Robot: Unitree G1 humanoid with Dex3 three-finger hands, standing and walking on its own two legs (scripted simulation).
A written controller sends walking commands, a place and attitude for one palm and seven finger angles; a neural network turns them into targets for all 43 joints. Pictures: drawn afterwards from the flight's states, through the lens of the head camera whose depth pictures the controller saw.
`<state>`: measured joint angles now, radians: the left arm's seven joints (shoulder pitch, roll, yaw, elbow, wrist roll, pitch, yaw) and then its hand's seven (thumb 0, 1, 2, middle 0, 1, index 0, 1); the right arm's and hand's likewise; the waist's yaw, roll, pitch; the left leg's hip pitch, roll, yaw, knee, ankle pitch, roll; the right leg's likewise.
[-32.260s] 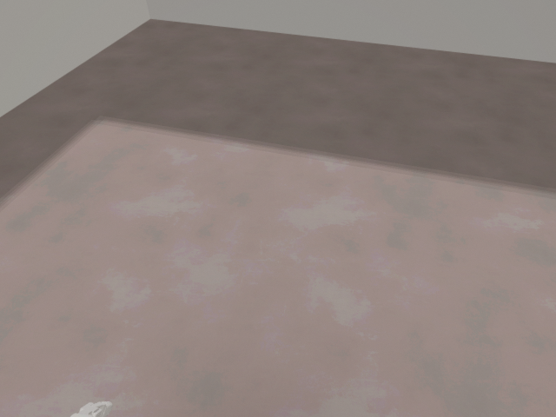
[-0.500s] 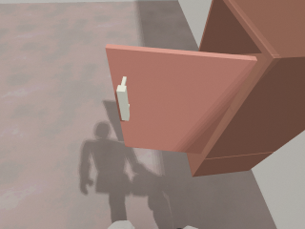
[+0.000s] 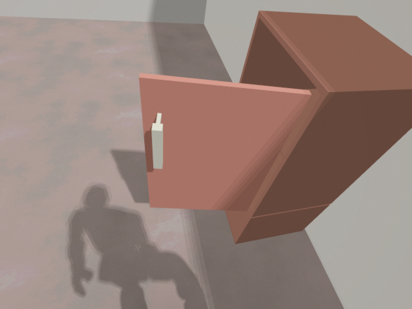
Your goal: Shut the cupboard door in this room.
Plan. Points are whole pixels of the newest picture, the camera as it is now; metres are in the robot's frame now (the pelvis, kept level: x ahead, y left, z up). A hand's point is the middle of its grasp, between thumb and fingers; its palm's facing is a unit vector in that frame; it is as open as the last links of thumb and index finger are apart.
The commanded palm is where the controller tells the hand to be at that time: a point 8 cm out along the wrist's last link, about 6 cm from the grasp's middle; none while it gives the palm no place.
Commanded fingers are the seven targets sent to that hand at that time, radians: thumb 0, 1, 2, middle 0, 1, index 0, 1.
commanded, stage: come to a stop and stand still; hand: left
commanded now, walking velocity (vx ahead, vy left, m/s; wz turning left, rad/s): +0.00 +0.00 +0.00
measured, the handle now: (158, 141) +0.51 +0.14 -0.02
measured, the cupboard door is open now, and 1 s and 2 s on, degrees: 78 78 78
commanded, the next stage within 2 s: look again from close up in 0.62 s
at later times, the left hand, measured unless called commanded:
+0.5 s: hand out of the picture -0.03 +0.08 -0.18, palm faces +0.10 -0.97 -0.22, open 7.2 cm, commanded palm none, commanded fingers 0.00 0.90 0.90 -0.20 -0.30 -0.20 -0.30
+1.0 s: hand out of the picture -0.06 +0.10 -0.19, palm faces +0.07 -0.98 -0.17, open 7.4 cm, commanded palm none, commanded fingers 0.00 0.90 0.90 -0.20 -0.30 -0.20 -0.30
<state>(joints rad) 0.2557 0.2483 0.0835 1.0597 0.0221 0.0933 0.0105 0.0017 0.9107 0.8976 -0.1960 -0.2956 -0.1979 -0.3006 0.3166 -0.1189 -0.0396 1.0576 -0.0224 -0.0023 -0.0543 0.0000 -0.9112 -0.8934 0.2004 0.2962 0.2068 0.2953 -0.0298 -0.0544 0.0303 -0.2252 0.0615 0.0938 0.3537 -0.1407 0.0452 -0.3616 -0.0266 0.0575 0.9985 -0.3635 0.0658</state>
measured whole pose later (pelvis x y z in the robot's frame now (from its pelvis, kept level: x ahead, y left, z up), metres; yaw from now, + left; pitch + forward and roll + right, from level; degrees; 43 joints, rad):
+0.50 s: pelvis -0.03 -0.09 -0.01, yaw +3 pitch +1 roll -1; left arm 0.27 0.13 0.03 1.08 0.01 0.00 0.04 0.00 0.94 0.90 -0.20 -0.30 -0.20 -0.30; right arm 0.29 -0.14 -0.04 1.12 -0.01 0.02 -0.03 0.00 -0.91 -0.89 0.20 0.30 0.20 0.29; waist 0.00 0.05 0.02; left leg -0.21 0.05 0.02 0.55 -0.32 -0.02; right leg -0.21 0.04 -0.09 0.44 -0.25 -0.06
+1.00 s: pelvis -0.05 -0.06 -0.01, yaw +2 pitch -2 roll +0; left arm 0.32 0.13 -0.01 1.11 0.02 -0.01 0.04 0.00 0.91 0.90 -0.20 -0.30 -0.20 -0.30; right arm 0.27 -0.17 0.00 1.05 -0.02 -0.02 -0.04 0.00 -0.95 -0.89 0.20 0.30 0.20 0.29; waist 0.00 0.01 0.00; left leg -0.16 -0.01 0.06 0.49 -0.30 0.03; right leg -0.20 -0.01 -0.07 0.48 -0.24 -0.01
